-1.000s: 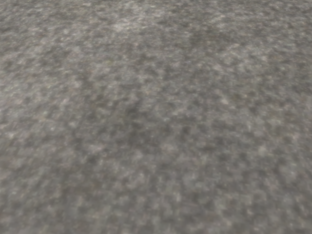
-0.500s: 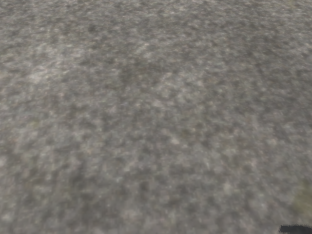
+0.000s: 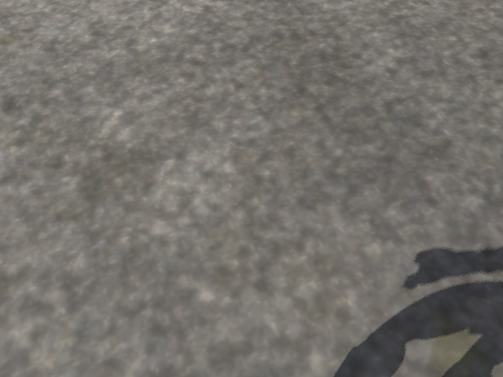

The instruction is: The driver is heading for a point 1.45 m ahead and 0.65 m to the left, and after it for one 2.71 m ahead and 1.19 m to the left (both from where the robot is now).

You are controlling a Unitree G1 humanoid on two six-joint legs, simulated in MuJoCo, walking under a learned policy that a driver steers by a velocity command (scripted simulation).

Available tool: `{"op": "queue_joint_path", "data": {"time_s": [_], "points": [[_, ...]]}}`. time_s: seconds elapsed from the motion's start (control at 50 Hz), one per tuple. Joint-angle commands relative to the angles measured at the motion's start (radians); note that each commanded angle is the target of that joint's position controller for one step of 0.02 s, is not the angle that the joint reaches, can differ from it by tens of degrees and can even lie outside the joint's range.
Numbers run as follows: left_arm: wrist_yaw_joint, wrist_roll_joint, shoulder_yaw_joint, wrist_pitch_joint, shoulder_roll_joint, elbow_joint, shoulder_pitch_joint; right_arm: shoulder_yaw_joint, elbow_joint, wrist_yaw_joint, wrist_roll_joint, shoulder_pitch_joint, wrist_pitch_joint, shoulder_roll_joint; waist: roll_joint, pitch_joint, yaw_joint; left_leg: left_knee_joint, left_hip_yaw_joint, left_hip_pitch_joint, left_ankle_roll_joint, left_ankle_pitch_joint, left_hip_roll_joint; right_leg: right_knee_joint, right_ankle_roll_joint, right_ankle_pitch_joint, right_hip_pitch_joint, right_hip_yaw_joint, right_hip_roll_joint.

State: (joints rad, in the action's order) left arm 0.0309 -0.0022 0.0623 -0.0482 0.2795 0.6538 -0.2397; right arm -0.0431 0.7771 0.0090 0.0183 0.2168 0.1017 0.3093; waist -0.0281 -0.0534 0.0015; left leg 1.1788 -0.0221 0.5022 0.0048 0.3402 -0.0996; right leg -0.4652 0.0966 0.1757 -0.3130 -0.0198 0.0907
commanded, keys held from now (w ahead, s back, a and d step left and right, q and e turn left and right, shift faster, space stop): w+q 1.00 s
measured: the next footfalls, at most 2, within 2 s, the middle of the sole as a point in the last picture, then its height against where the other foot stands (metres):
left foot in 0.38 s outside the picture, level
right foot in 0.84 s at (256, 287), level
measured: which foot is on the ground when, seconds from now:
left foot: up 0.00-0.36, down 0.38-0.84, up 0.86-1.00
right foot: down 0.00-0.40, up 0.42-0.82, down 0.84-1.00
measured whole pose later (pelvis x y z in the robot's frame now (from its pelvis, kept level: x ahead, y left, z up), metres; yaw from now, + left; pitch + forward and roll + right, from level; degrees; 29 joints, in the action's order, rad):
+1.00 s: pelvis +0.58 +0.10 +0.00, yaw +31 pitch +1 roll -1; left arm 0.00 0.01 0.05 -0.10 0.26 0.71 -0.23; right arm -0.07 0.68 0.00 0.03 0.31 0.02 0.32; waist -0.05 0.00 -0.01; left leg 1.19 -0.07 0.50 -0.01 0.36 -0.01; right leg -0.46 0.02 0.20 -0.29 -0.04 0.01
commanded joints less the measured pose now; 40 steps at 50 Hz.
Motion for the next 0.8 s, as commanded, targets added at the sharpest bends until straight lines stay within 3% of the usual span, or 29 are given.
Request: {"op": "queue_joint_path", "data": {"time_s": [0.02,0.08,0.16,0.26,0.3,0.32,0.34,0.36,0.38,0.4,0.42,0.44,0.46,0.48,0.5,0.54,0.58,0.66,0.7,0.74,0.8], "points": [[-0.006,0.008,0.028,-0.041,0.116,-0.042,0.006,-0.025,-0.029,-0.002,-0.004,0.070,-0.018,0.089,0.071,0.102,0.020,-0.049,-0.033,0.108,0.017,-0.091,-0.064,0.267,0.191,-0.295,0.135,0.254,-0.300],[-0.016,0.013,0.030,-0.053,0.128,0.000,-0.021,-0.017,-0.048,-0.005,-0.007,-0.003,-0.031,0.063,0.063,0.045,0.000,-0.187,-0.041,0.180,0.034,-0.262,-0.062,0.309,0.160,-0.321,0.133,0.138,-0.277],[-0.025,0.014,0.027,-0.056,0.136,0.033,-0.036,-0.009,-0.070,0.013,0.002,-0.106,-0.019,0.038,0.067,0.006,-0.051,-0.444,-0.016,0.138,0.014,-0.503,-0.010,0.339,0.096,-0.257,0.155,0.011,-0.248],[-0.030,0.001,0.035,-0.035,0.151,0.092,-0.102,-0.002,-0.131,0.046,0.004,-0.211,-0.015,0.024,0.054,-0.034,-0.095,-0.583,0.004,0.230,-0.031,-0.443,0.023,0.289,0.081,-0.339,0.371,-0.023,-0.322],[-0.038,-0.003,0.040,-0.017,0.162,0.100,-0.099,-0.004,-0.154,0.061,0.001,-0.216,-0.014,0.029,0.067,-0.020,-0.081,-0.602,0.039,0.231,-0.059,-0.331,0.049,0.215,0.064,-0.518,0.446,-0.039,-0.343],[-0.045,-0.004,0.043,-0.009,0.177,0.096,-0.085,-0.011,-0.160,0.065,-0.001,-0.193,-0.017,0.042,0.089,0.009,-0.059,-0.601,0.071,0.181,-0.077,-0.270,0.078,0.152,0.049,-0.697,0.462,-0.054,-0.342],[-0.053,-0.004,0.047,-0.001,0.192,0.091,-0.075,-0.022,-0.158,0.064,-0.003,-0.146,-0.022,0.064,0.115,0.056,-0.029,-0.589,0.105,0.102,-0.097,-0.212,0.115,0.065,0.035,-0.886,0.473,-0.068,-0.337],[-0.061,-0.002,0.047,0.009,0.201,0.087,-0.064,-0.043,-0.141,0.060,-0.004,-0.041,-0.026,0.103,0.124,0.122,0.031,-0.595,0.124,-0.041,-0.123,-0.192,0.154,-0.086,0.015,-1.001,0.448,-0.090,-0.321],[-0.069,-0.004,0.042,0.010,0.194,0.079,-0.052,-0.071,-0.113,0.048,-0.002,0.110,-0.029,0.157,0.094,0.203,0.117,-0.649,0.079,-0.294,-0.166,-0.268,0.155,-0.310,-0.022,-0.918,0.314,-0.120,-0.286],[-0.066,0.018,0.013,-0.011,0.113,0.037,-0.133,-0.103,-0.104,0.029,-0.009,0.233,-0.035,0.273,-0.098,0.348,0.113,-0.634,-0.326,-0.708,-0.316,-0.291,-0.094,-0.700,-0.085,-0.437,-0.069,-0.129,-0.175],[-0.043,0.027,-0.014,-0.046,0.062,0.027,-0.151,-0.091,-0.113,0.030,0.006,0.223,-0.030,0.250,-0.196,0.474,0.080,-0.798,-0.805,-0.924,-0.460,-0.191,-0.249,-0.944,-0.120,0.392,-0.358,0.051,0.011],[-0.021,-0.014,0.007,-0.076,0.146,0.010,-0.055,-0.072,-0.114,0.026,0.000,0.222,-0.032,0.180,-0.107,0.413,0.130,-0.838,-0.710,-0.906,-0.397,-0.088,-0.214,-0.980,-0.095,0.350,-0.470,0.164,-0.065],[-0.014,-0.034,0.002,-0.092,0.147,-0.019,0.019,-0.064,-0.121,0.021,-0.001,0.173,-0.033,0.147,-0.046,0.276,0.116,-0.852,-0.569,-0.766,-0.351,-0.099,-0.177,-0.913,-0.079,0.271,-0.497,0.144,-0.112],[-0.019,-0.016,0.000,-0.097,0.136,-0.025,0.046,-0.058,-0.133,0.020,-0.001,0.107,-0.035,0.131,0.039,0.169,0.069,-0.873,-0.472,-0.595,-0.322,-0.190,-0.136,-0.803,-0.079,0.220,-0.469,0.125,-0.148],[-0.025,0.007,0.010,-0.091,0.147,-0.022,0.045,-0.048,-0.148,0.017,-0.007,0.058,-0.035,0.103,0.040,0.120,0.032,-0.896,-0.404,-0.475,-0.308,-0.294,-0.103,-0.722,-0.089,0.185,-0.403,0.118,-0.176],[-0.028,0.017,0.011,-0.068,0.132,-0.018,0.000,-0.047,-0.168,0.010,-0.016,0.015,-0.037,0.104,-0.004,0.094,-0.016,-0.937,-0.356,-0.339,-0.318,-0.393,-0.070,-0.653,-0.120,0.160,-0.321,0.105,-0.186],[-0.035,0.021,0.003,-0.051,0.107,-0.018,0.001,-0.053,-0.162,0.000,-0.012,0.015,-0.033,0.125,-0.013,0.080,-0.025,-0.951,-0.285,-0.250,-0.317,-0.467,-0.045,-0.550,-0.156,0.115,-0.291,0.078,-0.182],[-0.033,0.018,-0.018,-0.053,0.062,-0.048,0.156,-0.064,-0.139,-0.019,0.003,0.058,-0.045,0.152,-0.045,0.065,0.036,-0.929,-0.201,-0.175,-0.246,-0.363,0.034,-0.228,-0.181,-0.179,-0.197,0.057,-0.127],[-0.025,0.004,-0.015,-0.060,0.073,-0.060,0.213,-0.066,-0.124,-0.022,0.005,0.100,-0.053,0.157,-0.058,0.074,0.064,-0.908,-0.239,-0.200,-0.228,-0.291,0.024,-0.135,-0.182,-0.249,-0.158,0.063,-0.097],[-0.018,-0.005,-0.004,-0.068,0.100,-0.067,0.231,-0.066,-0.115,-0.024,0.011,0.123,-0.060,0.150,-0.069,0.078,0.065,-0.858,-0.305,-0.259,-0.212,-0.225,-0.001,-0.071,-0.169,-0.226,-0.143,0.093,-0.092],[-0.014,-0.010,0.019,-0.081,0.136,-0.054,0.166,-0.066,-0.121,-0.025,0.006,0.105,-0.065,0.140,-0.102,0.083,0.013,-0.761,-0.390,-0.309,-0.178,-0.195,-0.026,-0.018,-0.119,-0.128,-0.054,0.101,-0.094]]}}
Keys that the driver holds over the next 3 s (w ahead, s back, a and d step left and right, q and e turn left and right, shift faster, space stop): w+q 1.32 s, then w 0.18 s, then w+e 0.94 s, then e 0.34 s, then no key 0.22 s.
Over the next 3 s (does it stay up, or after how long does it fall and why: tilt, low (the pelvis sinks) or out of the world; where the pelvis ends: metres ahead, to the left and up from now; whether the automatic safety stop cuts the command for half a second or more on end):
stays up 1.38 0.67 0.00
